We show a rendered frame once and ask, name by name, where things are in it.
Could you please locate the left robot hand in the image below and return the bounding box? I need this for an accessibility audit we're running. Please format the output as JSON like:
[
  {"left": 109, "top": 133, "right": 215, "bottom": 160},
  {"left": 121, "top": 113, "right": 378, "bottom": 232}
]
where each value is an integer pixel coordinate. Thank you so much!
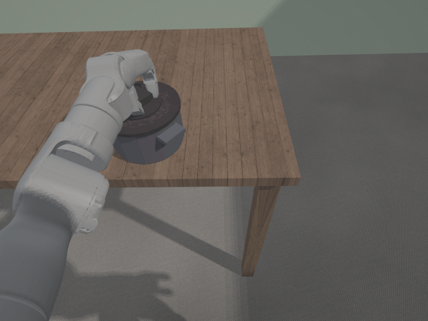
[{"left": 118, "top": 49, "right": 158, "bottom": 116}]

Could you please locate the knob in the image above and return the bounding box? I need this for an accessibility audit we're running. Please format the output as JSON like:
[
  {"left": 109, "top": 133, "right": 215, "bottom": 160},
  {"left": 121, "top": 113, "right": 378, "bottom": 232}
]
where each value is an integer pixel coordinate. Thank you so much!
[{"left": 134, "top": 85, "right": 153, "bottom": 105}]

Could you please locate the lid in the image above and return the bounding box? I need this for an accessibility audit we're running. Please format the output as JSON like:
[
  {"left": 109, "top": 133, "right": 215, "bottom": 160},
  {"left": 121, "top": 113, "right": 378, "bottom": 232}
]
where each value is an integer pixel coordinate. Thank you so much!
[{"left": 118, "top": 81, "right": 181, "bottom": 138}]

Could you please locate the robot left forearm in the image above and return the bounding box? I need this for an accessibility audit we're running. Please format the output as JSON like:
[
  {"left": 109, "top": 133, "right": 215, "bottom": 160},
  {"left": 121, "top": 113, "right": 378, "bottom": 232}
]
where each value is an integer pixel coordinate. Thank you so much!
[{"left": 12, "top": 51, "right": 136, "bottom": 215}]

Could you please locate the robot left upper arm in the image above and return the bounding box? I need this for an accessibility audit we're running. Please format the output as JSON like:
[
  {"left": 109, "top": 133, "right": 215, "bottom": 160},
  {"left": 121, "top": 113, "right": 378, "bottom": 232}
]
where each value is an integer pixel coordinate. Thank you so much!
[{"left": 0, "top": 154, "right": 109, "bottom": 321}]

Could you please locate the pot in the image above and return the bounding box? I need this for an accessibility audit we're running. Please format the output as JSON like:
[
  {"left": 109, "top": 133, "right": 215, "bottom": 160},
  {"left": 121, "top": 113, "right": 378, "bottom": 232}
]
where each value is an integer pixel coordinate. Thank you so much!
[{"left": 113, "top": 110, "right": 186, "bottom": 165}]

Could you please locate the table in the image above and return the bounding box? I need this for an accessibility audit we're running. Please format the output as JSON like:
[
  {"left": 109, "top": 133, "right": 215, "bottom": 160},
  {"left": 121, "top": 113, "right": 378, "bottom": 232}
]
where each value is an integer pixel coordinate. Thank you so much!
[{"left": 0, "top": 27, "right": 301, "bottom": 277}]

